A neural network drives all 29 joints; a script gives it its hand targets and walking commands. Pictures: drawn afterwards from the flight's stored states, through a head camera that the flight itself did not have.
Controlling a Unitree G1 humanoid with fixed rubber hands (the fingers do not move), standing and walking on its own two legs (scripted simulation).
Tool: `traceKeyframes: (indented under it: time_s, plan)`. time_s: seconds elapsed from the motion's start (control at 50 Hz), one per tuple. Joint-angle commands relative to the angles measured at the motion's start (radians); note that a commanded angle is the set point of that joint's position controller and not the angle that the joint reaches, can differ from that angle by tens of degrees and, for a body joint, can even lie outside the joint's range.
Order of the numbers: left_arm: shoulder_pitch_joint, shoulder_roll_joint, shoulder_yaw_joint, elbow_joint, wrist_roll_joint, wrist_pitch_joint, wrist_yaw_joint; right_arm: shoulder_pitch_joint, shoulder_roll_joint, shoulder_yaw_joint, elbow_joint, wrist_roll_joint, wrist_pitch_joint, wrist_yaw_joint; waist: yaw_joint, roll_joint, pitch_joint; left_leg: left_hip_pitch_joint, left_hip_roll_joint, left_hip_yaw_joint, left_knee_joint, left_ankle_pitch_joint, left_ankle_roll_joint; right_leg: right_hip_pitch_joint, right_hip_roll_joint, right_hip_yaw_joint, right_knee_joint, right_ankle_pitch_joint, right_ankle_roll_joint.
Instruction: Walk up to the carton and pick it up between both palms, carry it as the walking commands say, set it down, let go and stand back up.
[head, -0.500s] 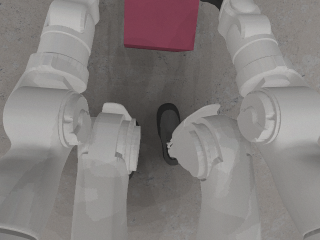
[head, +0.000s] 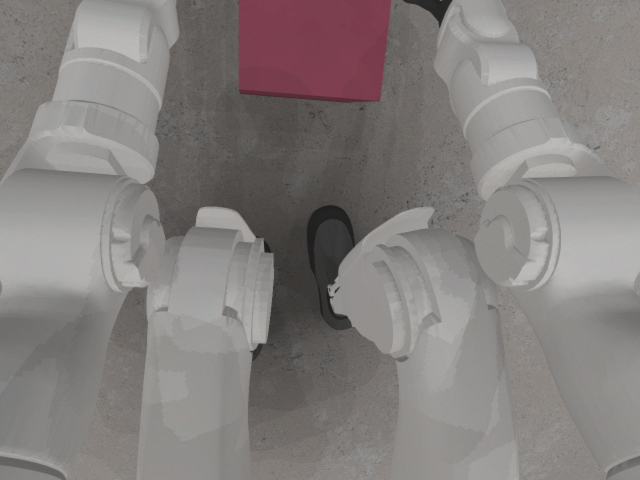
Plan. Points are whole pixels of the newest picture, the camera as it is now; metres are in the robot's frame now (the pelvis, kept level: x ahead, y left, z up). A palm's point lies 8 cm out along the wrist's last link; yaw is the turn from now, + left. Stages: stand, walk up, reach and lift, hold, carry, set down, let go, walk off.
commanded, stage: set down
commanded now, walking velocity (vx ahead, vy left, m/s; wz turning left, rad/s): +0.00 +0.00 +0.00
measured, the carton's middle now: out of the picture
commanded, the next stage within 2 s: let go in 1.70 s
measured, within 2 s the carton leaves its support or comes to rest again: neither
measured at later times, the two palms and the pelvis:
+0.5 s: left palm out of the picture +0.57 +0.16 -0.17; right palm out of the picture +0.56 -0.15 -0.14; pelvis +0.00 +0.00 +0.00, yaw +0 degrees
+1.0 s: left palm out of the picture +0.57 +0.16 +0.00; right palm out of the picture +0.55 -0.16 +0.00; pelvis +0.01 +0.00 +0.13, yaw +4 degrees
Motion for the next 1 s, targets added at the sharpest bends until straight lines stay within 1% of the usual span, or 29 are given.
traceKeyframes:
  time_s: [0.0, 0.14, 0.16, 0.2, 0.22, 0.26, 0.3, 0.38, 0.42, 0.44, 0.48, 0.5, 0.52, 0.54, 0.56, 0.62, 0.64, 0.66, 0.68, 0.72, 0.74, 0.76, 0.8, 0.82, 0.84, 0.86, 0.9, 0.94, 0.98]
  plan:
    - [-0.398, 0.118, -0.211, -0.078, -0.131, -0.044, 0.004, -0.157, -0.079, -0.098, -0.137, 0.142, -0.051, -0.006, -0.116, 0.263, -0.998, 0.446, 0.099, -0.288, -0.257, 0.4, -0.114, 0.34, -0.008, 0.241, -0.033, 0.276, 0.038]
    - [-0.418, 0.266, -0.112, -0.184, -0.084, -0.058, 0.051, -0.181, -0.103, -0.08, -0.243, 0.151, -0.05, -0.031, -0.026, 0.27, -1.231, 0.564, 0.082, -0.274, -0.238, 0.482, -0.114, 0.4, -0.012, 0.25, -0.029, 0.305, 0.046]
    - [-0.448, 0.247, -0.125, -0.232, -0.111, -0.063, 0.044, -0.136, -0.06, -0.069, -0.221, 0.154, -0.047, -0.029, -0.077, 0.246, -1.254, 0.586, 0.086, -0.29, -0.268, 0.476, -0.117, 0.451, -0.01, 0.234, -0.031, 0.308, 0.052]
    - [-0.402, 0.236, -0.151, -0.238, -0.123, -0.049, 0.046, -0.104, -0.077, -0.073, -0.233, 0.148, -0.035, -0.038, -0.076, 0.292, -1.308, 0.641, 0.077, -0.282, -0.286, 0.491, -0.12, 0.443, -0.014, 0.226, -0.056, 0.296, 0.044]
    - [-0.402, 0.161, -0.198, -0.249, -0.169, -0.037, 0.047, -0.126, -0.1, -0.083, -0.245, 0.119, -0.029, -0.04, -0.125, 0.293, -1.369, 0.675, 0.068, -0.288, -0.264, 0.523, -0.118, 0.481, -0.013, 0.22, -0.063, 0.307, 0.037]
    - [-0.45, 0.224, -0.169, -0.393, -0.173, -0.044, 0.069, -0.142, -0.135, -0.073, -0.33, 0.149, -0.019, -0.053, -0.116, 0.319, -1.493, 0.797, 0.068, -0.298, -0.28, 0.557, -0.132, 0.475, -0.012, 0.217, -0.061, 0.304, 0.028]
    - [-0.433, 0.276, -0.139, -0.326, -0.146, -0.014, 0.08, -0.127, -0.127, -0.04, -0.319, 0.165, 0.008, -0.058, -0.072, 0.307, -1.562, 0.801, 0.065, -0.264, -0.279, 0.542, -0.124, 0.53, -0.011, 0.217, -0.082, 0.325, 0.029]
    - [-0.392, 0.217, -0.178, -0.485, -0.171, 0.016, 0.091, -0.057, -0.066, -0.019, -0.418, 0.184, 0.042, -0.067, -0.105, 0.33, -1.692, 0.981, 0.068, -0.311, -0.306, 0.604, -0.12, 0.523, -0.008, 0.207, -0.103, 0.309, 0.026]
    - [-0.349, 0.249, -0.132, -0.402, -0.129, 0.049, 0.088, -0.074, -0.09, -0.002, -0.459, 0.183, 0.066, -0.077, -0.05, 0.302, -1.778, 0.953, 0.055, -0.24, -0.342, 0.55, -0.122, 0.671, -0.003, 0.211, -0.161, 0.319, 0.028]
    - [-0.341, 0.215, -0.163, -0.432, -0.173, 0.07, 0.084, -0.094, -0.084, 0.022, -0.514, 0.189, 0.082, -0.086, -0.074, 0.286, -1.822, 0.97, 0.047, -0.244, -0.346, 0.544, -0.11, 0.73, -0.004, 0.212, -0.172, 0.324, 0.031]
    - [-0.349, 0.259, -0.136, -0.544, -0.151, 0.095, 0.099, -0.082, -0.026, 0.067, -0.608, 0.239, 0.12, -0.088, -0.024, 0.256, -1.981, 1.06, 0.051, -0.252, -0.379, 0.586, -0.099, 0.784, 0.0, 0.205, -0.173, 0.365, 0.032]
    - [-0.363, 0.277, -0.097, -0.693, -0.154, 0.1, 0.111, -0.101, -0.056, 0.049, -0.742, 0.245, 0.127, -0.096, -0.034, 0.241, -2.031, 1.052, 0.052, -0.255, -0.397, 0.585, -0.088, 0.833, 0.0, 0.213, -0.182, 0.392, 0.026]
    - [-0.342, 0.245, -0.135, -0.683, -0.176, 0.128, 0.119, -0.048, -0.121, 0.013, -0.685, 0.2, 0.146, -0.098, -0.086, 0.266, -2.098, 1.183, 0.047, -0.265, -0.413, 0.656, -0.11, 0.826, 0.007, 0.185, -0.191, 0.406, 0.026]
    - [-0.34, 0.271, -0.117, -0.696, -0.15, 0.144, 0.12, -0.072, -0.096, 0.054, -0.694, 0.212, 0.172, -0.096, -0.043, 0.27, -2.064, 1.155, 0.039, -0.253, -0.424, 0.615, -0.098, 0.811, 0.006, 0.197, -0.221, 0.38, 0.025]
    - [-0.354, 0.249, -0.106, -0.635, -0.16, 0.165, 0.108, -0.048, -0.101, 0.047, -0.661, 0.211, 0.192, -0.095, -0.063, 0.279, -1.985, 1.117, 0.053, -0.261, -0.454, 0.568, -0.098, 0.777, 0.003, 0.201, -0.249, 0.329, 0.018]
    - [-0.313, 0.27, -0.058, -0.767, -0.157, 0.205, 0.11, -0.071, -0.072, 0.098, -0.893, 0.217, 0.247, -0.109, -0.008, 0.186, -2.143, 1.124, 0.031, -0.24, -0.513, 0.612, -0.073, 0.98, 0.01, 0.218, -0.297, 0.417, 0.026]
    - [-0.297, 0.243, -0.087, -0.637, -0.161, 0.231, 0.093, -0.116, -0.059, 0.129, -0.894, 0.233, 0.263, -0.105, 0.0, 0.158, -2.148, 1.076, 0.029, -0.221, -0.521, 0.548, -0.057, 1.08, 0.003, 0.23, -0.33, 0.419, 0.034]
    - [-0.23, 0.248, -0.078, -0.679, -0.17, 0.227, 0.088, -0.075, -0.094, 0.11, -0.963, 0.194, 0.272, -0.114, -0.051, 0.09, -2.189, 1.04, 0.02, -0.209, -0.52, 0.521, -0.057, 1.15, 0.008, 0.231, -0.329, 0.462, 0.039]
    - [-0.24, 0.234, -0.111, -0.697, -0.182, 0.244, 0.076, -0.124, -0.063, 0.127, -1.026, 0.213, 0.282, -0.116, -0.033, 0.088, -2.174, 1.077, 0.023, -0.22, -0.544, 0.529, -0.05, 1.13, 0.006, 0.207, -0.335, 0.443, 0.045]
    - [-0.292, 0.224, -0.096, -0.651, -0.189, 0.255, 0.059, -0.145, -0.075, 0.103, -1.009, 0.162, 0.299, -0.122, -0.078, 0.038, -2.044, 0.916, 0.016, -0.213, -0.59, 0.427, -0.045, 1.163, 0.001, 0.236, -0.393, 0.423, 0.049]
    - [-0.32, 0.218, -0.064, -0.683, -0.172, 0.251, 0.058, -0.126, -0.086, 0.096, -0.988, 0.162, 0.296, -0.116, -0.076, 0.08, -2.059, 0.932, 0.018, -0.202, -0.584, 0.425, -0.044, 1.189, 0.003, 0.262, -0.419, 0.431, 0.039]
    - [-0.358, 0.188, -0.145, -0.834, -0.213, 0.243, 0.046, -0.177, -0.039, 0.131, -1.165, 0.224, 0.291, -0.11, -0.099, 0.078, -2.237, 1.05, 0.006, -0.215, -0.596, 0.493, -0.035, 1.253, 0.016, 0.222, -0.411, 0.502, 0.043]
    - [-0.264, 0.246, -0.088, -0.709, -0.165, 0.261, 0.057, -0.07, -0.041, 0.088, -1.035, 0.171, 0.312, -0.119, -0.087, 0.045, -2.17, 1.059, 0.013, -0.239, -0.655, 0.473, -0.032, 1.204, 0.024, 0.21, -0.44, 0.486, 0.045]
    - [-0.247, 0.18, -0.118, -0.623, -0.187, 0.27, 0.034, -0.086, -0.04, 0.118, -0.991, 0.164, 0.314, -0.112, -0.089, 0.098, -2.101, 1.013, 0.018, -0.22, -0.638, 0.436, -0.048, 1.229, 0.002, 0.256, -0.477, 0.454, 0.04]
    - [-0.31, 0.26, -0.048, -0.729, -0.159, 0.254, 0.047, -0.098, -0.045, 0.107, -0.981, 0.148, 0.319, -0.107, -0.065, 0.085, -2.107, 1.007, 0.028, -0.232, -0.658, 0.452, -0.052, 1.22, 0.009, 0.256, -0.475, 0.471, 0.033]
    - [-0.261, 0.268, -0.035, -0.617, -0.142, 0.255, 0.041, -0.075, -0.049, 0.073, -0.929, 0.127, 0.309, -0.104, -0.059, 0.056, -2.014, 0.948, 0.021, -0.222, -0.679, 0.407, -0.052, 1.188, 0.003, 0.243, -0.482, 0.434, 0.04]
    - [-0.266, 0.274, -0.048, -0.723, -0.161, 0.252, 0.043, -0.08, -0.011, 0.127, -1.052, 0.17, 0.319, -0.109, -0.063, -0.017, -2.245, 1.03, 0.0, -0.213, -0.709, 0.448, -0.036, 1.451, 0.019, 0.242, -0.498, 0.558, 0.057]
    - [-0.222, 0.234, -0.058, -0.619, -0.143, 0.25, 0.032, 0.019, 0.009, 0.105, -0.815, 0.15, 0.322, -0.096, -0.054, 0.101, -2.032, 1.001, 0.02, -0.232, -0.747, 0.41, -0.047, 1.279, 0.004, 0.255, -0.538, 0.479, 0.039]
    - [-0.224, 0.269, -0.013, -0.727, -0.105, 0.238, 0.035, 0.029, 0.025, 0.121, -0.919, 0.172, 0.306, -0.09, -0.03, 0.082, -2.15, 1.116, 0.011, -0.223, -0.767, 0.502, -0.041, 1.315, 0.021, 0.242, -0.571, 0.527, 0.052]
